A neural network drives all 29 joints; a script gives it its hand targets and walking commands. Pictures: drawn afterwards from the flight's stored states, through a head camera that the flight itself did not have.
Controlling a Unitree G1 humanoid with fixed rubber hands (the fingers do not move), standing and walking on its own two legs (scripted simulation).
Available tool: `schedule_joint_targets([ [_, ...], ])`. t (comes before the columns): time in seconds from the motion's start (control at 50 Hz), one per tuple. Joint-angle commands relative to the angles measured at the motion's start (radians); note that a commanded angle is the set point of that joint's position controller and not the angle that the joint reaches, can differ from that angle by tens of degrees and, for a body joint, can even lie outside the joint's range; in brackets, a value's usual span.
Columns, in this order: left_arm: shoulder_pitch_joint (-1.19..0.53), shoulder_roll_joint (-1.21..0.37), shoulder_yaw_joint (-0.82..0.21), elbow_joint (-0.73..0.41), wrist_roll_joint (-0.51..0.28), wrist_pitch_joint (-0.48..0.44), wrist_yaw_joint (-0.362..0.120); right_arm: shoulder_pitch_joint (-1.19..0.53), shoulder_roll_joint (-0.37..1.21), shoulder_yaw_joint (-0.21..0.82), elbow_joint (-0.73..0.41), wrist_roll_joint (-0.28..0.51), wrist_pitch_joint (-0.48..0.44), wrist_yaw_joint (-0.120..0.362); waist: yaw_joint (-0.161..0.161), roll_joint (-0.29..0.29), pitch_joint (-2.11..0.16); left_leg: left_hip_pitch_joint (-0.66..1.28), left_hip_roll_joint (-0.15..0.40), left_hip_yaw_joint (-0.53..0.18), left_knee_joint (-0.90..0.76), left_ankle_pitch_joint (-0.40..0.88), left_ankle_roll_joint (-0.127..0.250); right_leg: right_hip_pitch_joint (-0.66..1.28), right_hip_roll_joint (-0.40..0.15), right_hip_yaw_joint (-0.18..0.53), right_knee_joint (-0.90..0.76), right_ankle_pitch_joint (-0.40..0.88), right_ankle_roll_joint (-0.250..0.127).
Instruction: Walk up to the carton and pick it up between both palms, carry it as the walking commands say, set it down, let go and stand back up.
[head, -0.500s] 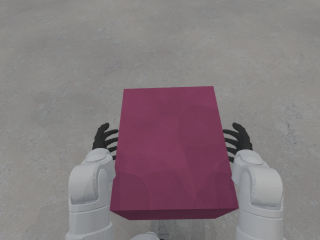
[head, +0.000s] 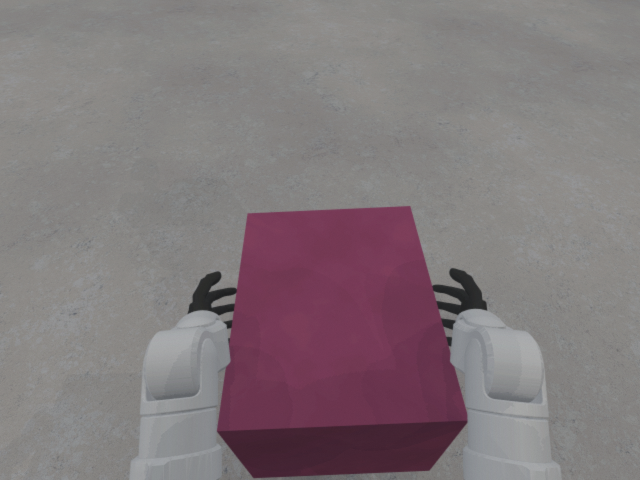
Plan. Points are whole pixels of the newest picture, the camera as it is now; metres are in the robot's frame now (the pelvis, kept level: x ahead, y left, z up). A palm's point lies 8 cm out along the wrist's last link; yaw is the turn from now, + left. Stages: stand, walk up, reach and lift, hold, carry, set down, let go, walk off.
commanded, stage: carry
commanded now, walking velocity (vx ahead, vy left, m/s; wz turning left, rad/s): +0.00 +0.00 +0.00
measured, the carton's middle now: (334, 336) +0.31 +0.02 -0.02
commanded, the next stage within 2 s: none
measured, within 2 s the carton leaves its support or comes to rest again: neither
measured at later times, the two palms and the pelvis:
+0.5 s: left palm (198, 299) +0.28 +0.18 +0.10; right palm (481, 328) +0.27 -0.13 +0.11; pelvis +0.00 +0.03 +0.01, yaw -1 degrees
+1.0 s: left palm (195, 298) +0.29 +0.19 +0.09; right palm (469, 323) +0.28 -0.12 +0.10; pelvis +0.00 +0.03 +0.01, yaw -1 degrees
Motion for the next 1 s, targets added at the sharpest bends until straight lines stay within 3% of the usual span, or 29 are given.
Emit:
schedule_joint_targets([
  [0.0,-0.740,-1.096,-0.808,-0.193,-0.478,-0.014,-0.472,-0.564,1.020,0.612,-0.152,0.473,-0.040,0.393,-0.040,0.301,-0.362,0.283,0.194,-0.176,-0.191,0.207,0.118,-0.060,0.039,0.042,0.044,0.080,-0.029],
  [0.02,-0.700,-1.068,-0.785,-0.168,-0.466,-0.016,-0.468,-0.544,1.004,0.612,-0.134,0.467,-0.040,0.391,-0.043,0.226,-0.369,0.261,0.198,-0.188,-0.224,0.070,0.120,-0.027,0.059,0.033,0.026,0.090,-0.038],
  [0.04,-0.670,-1.064,-0.786,-0.160,-0.469,-0.003,-0.466,-0.553,1.000,0.613,-0.160,0.469,-0.042,0.385,-0.040,0.267,-0.391,0.278,0.189,-0.191,-0.231,-0.029,0.117,-0.001,0.061,0.044,-0.032,0.095,-0.044],
  [0.06,-0.687,-1.077,-0.799,-0.193,-0.490,-0.008,-0.468,-0.544,1.007,0.617,-0.186,0.461,-0.050,0.379,-0.047,0.215,-0.391,0.331,0.225,-0.254,-0.225,0.117,0.151,-0.036,0.064,0.066,-0.090,0.077,-0.051],
  [0.08,-0.628,-1.019,-0.776,-0.197,-0.472,-0.006,-0.465,-0.398,0.989,0.618,-0.110,0.435,-0.042,0.382,-0.046,0.150,-0.415,0.339,0.232,-0.268,-0.226,0.082,0.150,0.011,0.083,0.062,-0.108,0.085,-0.067],
  [0.1,-0.629,-1.034,-0.771,-0.180,-0.468,-0.006,-0.463,-0.429,1.006,0.635,-0.107,0.442,-0.041,0.379,-0.043,0.185,-0.408,0.307,0.240,-0.271,-0.223,0.147,0.181,0.046,0.085,0.066,-0.190,0.078,-0.069],
  [0.14,-0.493,-1.013,-0.733,-0.111,-0.433,0.004,-0.473,-0.466,0.979,0.700,-0.198,0.452,-0.049,0.371,-0.036,0.124,-0.395,0.249,0.241,-0.270,-0.220,0.181,0.197,0.162,0.113,0.040,-0.406,0.069,-0.090],
  [0.16,-0.424,-1.033,-0.713,-0.038,-0.414,0.006,-0.474,-0.490,0.952,0.697,-0.222,0.448,-0.045,0.372,-0.028,0.144,-0.396,0.300,0.199,-0.203,-0.187,0.291,0.165,0.222,0.139,-0.005,-0.569,0.142,-0.093],
  [0.18,-0.425,-1.038,-0.712,0.004,-0.423,0.014,-0.485,-0.461,0.924,0.673,-0.165,0.425,-0.038,0.371,-0.021,0.184,-0.380,0.213,0.173,-0.173,-0.154,0.300,0.111,0.305,0.091,0.016,-0.646,0.307,-0.103],
  [0.24,-0.450,-1.021,-0.712,-0.001,-0.392,-0.002,-0.483,-0.462,0.959,0.698,-0.107,0.440,-0.021,0.396,-0.034,0.011,-0.335,0.127,0.039,-0.090,-0.095,0.151,0.028,0.375,-0.083,0.175,-0.644,0.600,-0.147],
  [0.26,-0.461,-1.009,-0.700,-0.015,-0.370,-0.014,-0.482,-0.448,0.979,0.716,-0.065,0.448,-0.016,0.406,-0.035,-0.071,-0.289,0.169,0.025,-0.054,-0.095,0.037,0.018,0.278,-0.089,0.180,-0.661,0.524,-0.186],
  [0.32,-0.537,-1.005,-0.688,-0.012,-0.370,-0.013,-0.485,-0.589,0.980,0.743,-0.124,0.487,-0.023,0.411,-0.037,-0.036,-0.200,0.161,0.026,-0.074,-0.111,0.007,0.019,0.177,-0.063,0.148,-0.743,0.227,-0.166],
  [0.36,-0.553,-1.035,-0.697,-0.008,-0.391,-0.007,-0.483,-0.615,0.971,0.714,-0.127,0.484,-0.019,0.410,-0.041,0.016,-0.264,0.181,0.072,-0.113,-0.118,0.143,0.031,0.247,-0.020,0.115,-0.681,0.411,-0.152],
  [0.4,-0.584,-1.024,-0.701,-0.064,-0.380,-0.015,-0.473,-0.603,0.996,0.732,-0.134,0.507,-0.010,0.417,-0.034,0.024,-0.299,0.183,0.084,-0.132,-0.143,0.190,0.045,0.289,0.007,0.085,-0.642,0.377,-0.148],
  [0.42,-0.565,-1.010,-0.681,-0.011,-0.379,-0.001,-0.470,-0.555,0.988,0.686,-0.039,0.491,0.001,0.415,-0.036,0.106,-0.332,0.224,0.082,-0.125,-0.116,0.267,0.049,0.269,0.003,0.097,-0.632,0.438,-0.154],
  [0.46,-0.512,-1.004,-0.671,0.037,-0.367,-0.003,-0.466,-0.543,0.962,0.681,-0.041,0.482,-0.004,0.413,-0.037,0.057,-0.337,0.246,0.094,-0.124,-0.109,0.282,0.040,0.281,0.013,0.096,-0.613,0.454,-0.151],
  [0.5,-0.607,-1.036,-0.717,-0.009,-0.393,-0.011,-0.473,-0.592,0.977,0.668,-0.057,0.478,-0.017,0.417,-0.035,0.129,-0.355,0.265,0.100,-0.141,-0.119,0.320,0.067,0.264,0.019,0.099,-0.595,0.420,-0.146],
  [0.56,-0.593,-1.002,-0.709,-0.011,-0.392,-0.002,-0.473,-0.470,0.977,0.641,0.026,0.431,-0.002,0.410,-0.036,0.071,-0.283,0.214,0.085,-0.125,-0.123,0.209,0.047,0.234,0.014,0.105,-0.633,0.379,-0.140],
  [0.6,-0.557,-1.026,-0.694,0.061,-0.392,0.006,-0.483,-0.567,0.946,0.634,-0.043,0.431,-0.015,0.401,-0.040,0.047,-0.306,0.217,0.083,-0.122,-0.127,0.160,0.040,0.242,0.022,0.097,-0.637,0.373,-0.142],
  [0.64,-0.680,-1.037,-0.735,-0.044,-0.417,-0.002,-0.480,-0.572,0.983,0.643,-0.047,0.455,-0.021,0.416,-0.037,0.150,-0.288,0.208,0.078,-0.129,-0.169,0.098,0.042,0.224,0.016,0.114,-0.628,0.329,-0.147],
  [0.66,-0.676,-1.055,-0.732,-0.007,-0.422,-0.001,-0.482,-0.571,0.983,0.634,-0.032,0.445,-0.019,0.412,-0.042,0.064,-0.240,0.188,0.078,-0.117,-0.156,0.058,0.034,0.206,0.022,0.088,-0.643,0.306,-0.138],
  [0.74,-0.492,-1.002,-0.681,0.077,-0.367,0.011,-0.476,-0.488,0.943,0.632,0.009,0.435,-0.014,0.408,-0.032,0.086,-0.280,0.203,0.100,-0.162,-0.160,0.217,0.059,0.241,0.014,0.116,-0.608,0.338,-0.137],
  [0.76,-0.589,-1.032,-0.687,0.014,-0.403,0.003,-0.478,-0.554,0.979,0.632,-0.022,0.449,-0.018,0.407,-0.039,0.087,-0.361,0.267,0.113,-0.146,-0.123,0.258,0.052,0.275,0.028,0.097,-0.612,0.381,-0.129],
  [0.78,-0.558,-1.045,-0.698,0.042,-0.402,0.003,-0.484,-0.578,0.975,0.651,-0.069,0.452,-0.025,0.405,-0.037,0.036,-0.324,0.233,0.091,-0.131,-0.133,0.182,0.046,0.253,0.017,0.111,-0.635,0.367,-0.139],
  [0.82,-0.644,-1.046,-0.696,-0.028,-0.403,-0.008,-0.478,-0.663,1.008,0.666,-0.091,0.484,-0.022,0.410,-0.036,0.049,-0.282,0.219,0.085,-0.134,-0.156,0.084,0.049,0.248,0.008,0.119,-0.650,0.333,-0.136],
  [0.88,-0.597,-1.054,-0.698,0.021,-0.398,-0.003,-0.475,-0.592,0.980,0.647,-0.069,0.464,-0.024,0.404,-0.034,0.078,-0.347,0.242,0.100,-0.161,-0.156,0.220,0.056,0.265,0.018,0.098,-0.598,0.345,-0.136],
  [0.94,-0.531,-1.024,-0.674,0.011,-0.368,-0.005,-0.463,-0.468,0.993,0.627,0.024,0.450,-0.013,0.413,-0.032,0.124,-0.354,0.264,0.112,-0.163,-0.140,0.313,0.060,0.277,0.032,0.103,-0.586,0.350,-0.131],
  [0.96,-0.550,-1.034,-0.687,0.004,-0.391,-0.003,-0.471,-0.496,0.998,0.643,-0.020,0.450,-0.018,0.409,-0.036,0.037,-0.347,0.228,0.107,-0.151,-0.136,0.194,0.051,0.293,0.029,0.093,-0.615,0.333,-0.135],
  [0.98,-0.516,-0.969,-0.539,0.217,-0.262,-0.056,-0.471,-0.462,0.928,0.496,0.195,0.332,-0.068,0.411,-0.037,0.052,-0.331,0.202,0.087,-0.143,-0.152,0.199,0.038,0.307,0.022,0.098,-0.596,0.375,-0.133],
])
